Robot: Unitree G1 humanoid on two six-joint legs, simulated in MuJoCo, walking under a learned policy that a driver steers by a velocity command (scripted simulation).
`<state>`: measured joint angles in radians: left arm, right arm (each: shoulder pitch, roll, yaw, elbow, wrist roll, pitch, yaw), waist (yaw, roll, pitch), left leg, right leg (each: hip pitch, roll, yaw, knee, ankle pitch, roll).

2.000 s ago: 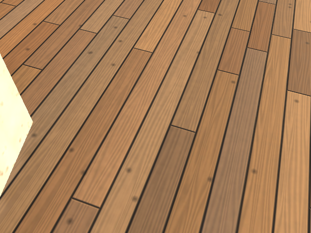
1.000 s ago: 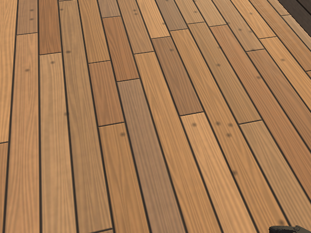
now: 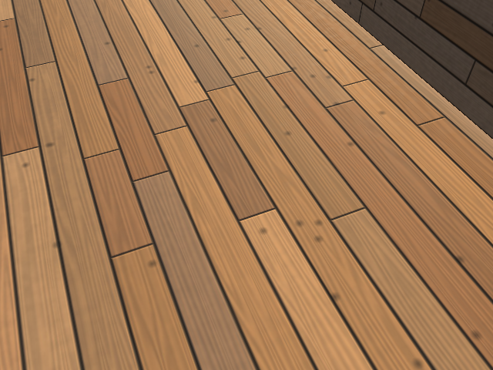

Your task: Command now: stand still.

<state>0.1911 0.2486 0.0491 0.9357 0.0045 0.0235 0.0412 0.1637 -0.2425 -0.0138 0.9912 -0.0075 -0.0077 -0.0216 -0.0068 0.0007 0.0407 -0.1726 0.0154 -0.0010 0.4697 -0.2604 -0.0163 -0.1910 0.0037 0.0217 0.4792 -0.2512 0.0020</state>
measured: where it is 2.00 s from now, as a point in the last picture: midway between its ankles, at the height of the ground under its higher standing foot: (249, 347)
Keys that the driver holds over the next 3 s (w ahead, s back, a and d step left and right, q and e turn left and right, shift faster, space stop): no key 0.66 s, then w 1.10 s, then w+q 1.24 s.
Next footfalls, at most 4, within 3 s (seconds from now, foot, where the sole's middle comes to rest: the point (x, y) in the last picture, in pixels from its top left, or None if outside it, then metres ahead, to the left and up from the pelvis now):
1.36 right None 0.44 -0.10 -0.78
1.90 left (207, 298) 0.74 0.15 -0.78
2.42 right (254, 213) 1.06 0.00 -0.78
2.94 left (152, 187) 1.18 0.37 -0.78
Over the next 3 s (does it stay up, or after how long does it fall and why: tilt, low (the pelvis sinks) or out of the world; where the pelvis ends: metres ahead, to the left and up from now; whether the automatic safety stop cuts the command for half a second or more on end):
stays up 1.12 0.22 -0.02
